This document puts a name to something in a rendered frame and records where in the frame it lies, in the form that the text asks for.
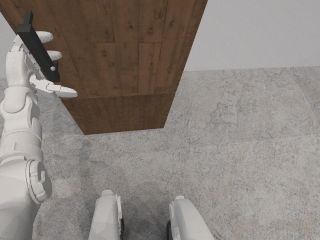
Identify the left robot forearm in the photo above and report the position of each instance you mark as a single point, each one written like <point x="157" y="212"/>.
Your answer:
<point x="21" y="138"/>

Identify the robot left thigh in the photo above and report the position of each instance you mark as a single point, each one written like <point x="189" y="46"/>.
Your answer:
<point x="107" y="214"/>

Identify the robot left hand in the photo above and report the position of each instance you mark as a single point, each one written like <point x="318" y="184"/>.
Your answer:
<point x="20" y="68"/>

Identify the left robot upper arm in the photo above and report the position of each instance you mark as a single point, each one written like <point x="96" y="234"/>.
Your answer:
<point x="23" y="188"/>

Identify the cupboard door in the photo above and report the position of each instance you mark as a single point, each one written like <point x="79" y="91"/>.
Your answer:
<point x="113" y="48"/>

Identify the handle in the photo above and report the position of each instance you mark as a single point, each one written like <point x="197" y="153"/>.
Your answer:
<point x="30" y="38"/>

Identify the robot thigh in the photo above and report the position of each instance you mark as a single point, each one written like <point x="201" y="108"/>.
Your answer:
<point x="107" y="214"/>
<point x="191" y="225"/>

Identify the robot right thigh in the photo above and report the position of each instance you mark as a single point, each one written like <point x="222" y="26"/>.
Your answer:
<point x="191" y="225"/>

